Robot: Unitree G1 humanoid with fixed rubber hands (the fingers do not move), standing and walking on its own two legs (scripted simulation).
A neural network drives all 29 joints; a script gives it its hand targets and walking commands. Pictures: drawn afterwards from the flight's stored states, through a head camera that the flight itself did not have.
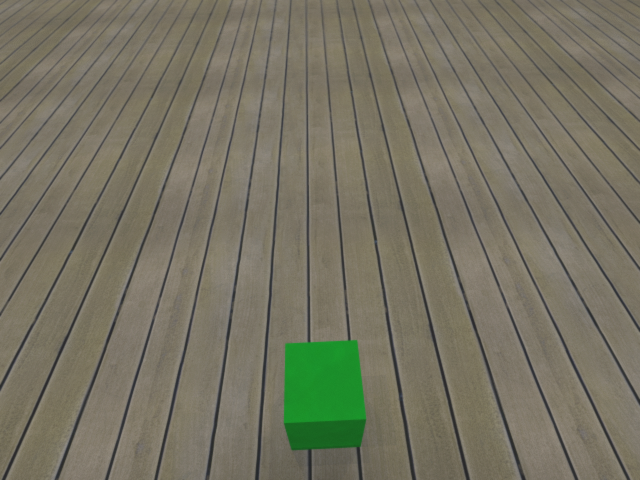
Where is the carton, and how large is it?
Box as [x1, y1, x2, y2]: [284, 340, 365, 449]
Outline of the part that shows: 356,340 285,343 284,424 291,449 360,446 365,422 365,412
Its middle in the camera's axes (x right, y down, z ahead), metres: +0.02 +0.43 +1.11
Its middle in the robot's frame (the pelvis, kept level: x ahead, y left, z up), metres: +0.45 +0.05 -0.64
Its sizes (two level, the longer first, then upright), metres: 0.210 0.200 0.250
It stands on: the floor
